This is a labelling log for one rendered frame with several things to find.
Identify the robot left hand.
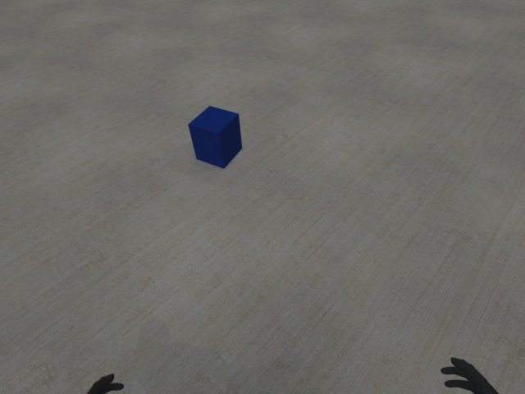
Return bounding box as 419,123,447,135
87,373,124,394

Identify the carton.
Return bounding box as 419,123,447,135
188,106,242,168

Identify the robot right hand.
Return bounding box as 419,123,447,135
441,357,499,394

